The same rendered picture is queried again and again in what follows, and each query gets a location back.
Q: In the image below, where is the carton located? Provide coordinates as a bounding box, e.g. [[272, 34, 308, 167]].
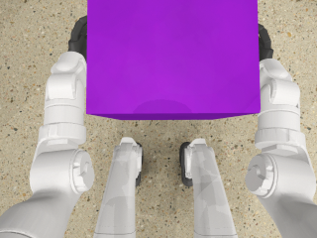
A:
[[86, 0, 261, 120]]

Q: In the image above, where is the left robot thigh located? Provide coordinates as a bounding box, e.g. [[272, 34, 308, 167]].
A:
[[93, 142, 143, 238]]

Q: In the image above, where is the right robot forearm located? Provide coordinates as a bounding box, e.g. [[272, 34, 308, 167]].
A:
[[255, 59, 317, 193]]

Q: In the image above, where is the robot left hand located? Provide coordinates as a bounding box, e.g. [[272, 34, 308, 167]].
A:
[[68, 15, 87, 63]]

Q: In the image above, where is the robot right upper arm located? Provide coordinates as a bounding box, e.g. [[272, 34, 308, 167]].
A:
[[245, 153, 317, 238]]

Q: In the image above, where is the robot left shin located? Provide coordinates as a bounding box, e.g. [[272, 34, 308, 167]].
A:
[[112, 137, 140, 178]]

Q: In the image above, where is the robot right hand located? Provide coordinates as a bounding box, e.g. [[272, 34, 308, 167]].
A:
[[258, 24, 273, 61]]

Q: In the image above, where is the left robot forearm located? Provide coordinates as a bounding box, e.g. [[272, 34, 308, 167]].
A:
[[29, 51, 87, 191]]

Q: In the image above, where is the robot left upper arm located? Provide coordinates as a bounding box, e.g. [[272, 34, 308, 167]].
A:
[[0, 148, 95, 238]]

